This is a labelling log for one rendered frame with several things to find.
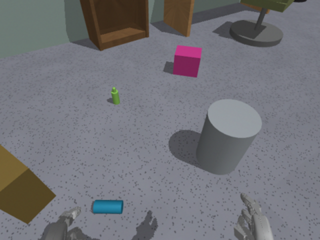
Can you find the bookshelf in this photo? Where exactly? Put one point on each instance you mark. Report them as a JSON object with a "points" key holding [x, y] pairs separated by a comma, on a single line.
{"points": [[112, 23]]}

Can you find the office chair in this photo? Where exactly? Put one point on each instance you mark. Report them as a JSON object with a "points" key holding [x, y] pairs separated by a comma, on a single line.
{"points": [[257, 33]]}

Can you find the right robot hand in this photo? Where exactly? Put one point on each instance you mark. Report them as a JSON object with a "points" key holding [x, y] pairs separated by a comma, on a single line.
{"points": [[258, 224]]}

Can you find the left robot hand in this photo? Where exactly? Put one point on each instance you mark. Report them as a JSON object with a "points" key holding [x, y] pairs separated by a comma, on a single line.
{"points": [[59, 230]]}

